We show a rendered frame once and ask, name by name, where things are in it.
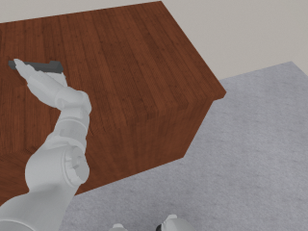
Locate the robot left hand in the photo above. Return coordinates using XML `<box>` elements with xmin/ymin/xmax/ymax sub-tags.
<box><xmin>14</xmin><ymin>59</ymin><xmax>68</xmax><ymax>108</ymax></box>

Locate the right robot thigh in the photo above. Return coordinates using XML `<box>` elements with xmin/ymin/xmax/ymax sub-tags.
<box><xmin>161</xmin><ymin>218</ymin><xmax>196</xmax><ymax>231</ymax></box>

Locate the robot right shin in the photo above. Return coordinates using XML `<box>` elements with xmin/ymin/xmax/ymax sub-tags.
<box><xmin>166</xmin><ymin>214</ymin><xmax>177</xmax><ymax>221</ymax></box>

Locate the left robot upper arm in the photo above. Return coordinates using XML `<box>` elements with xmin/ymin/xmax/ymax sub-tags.
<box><xmin>0</xmin><ymin>144</ymin><xmax>90</xmax><ymax>231</ymax></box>

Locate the tap lever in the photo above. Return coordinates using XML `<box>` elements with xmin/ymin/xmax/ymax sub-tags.
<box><xmin>8</xmin><ymin>61</ymin><xmax>64</xmax><ymax>74</ymax></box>

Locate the counter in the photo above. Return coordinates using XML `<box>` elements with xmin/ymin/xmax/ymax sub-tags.
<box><xmin>0</xmin><ymin>1</ymin><xmax>226</xmax><ymax>206</ymax></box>

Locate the left robot forearm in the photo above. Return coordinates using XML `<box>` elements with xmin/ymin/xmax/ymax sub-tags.
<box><xmin>25</xmin><ymin>87</ymin><xmax>92</xmax><ymax>188</ymax></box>

